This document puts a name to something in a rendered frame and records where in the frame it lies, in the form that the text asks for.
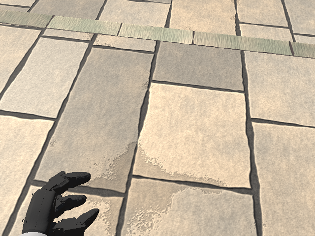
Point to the left robot hand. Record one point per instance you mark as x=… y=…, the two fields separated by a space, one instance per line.
x=47 y=203

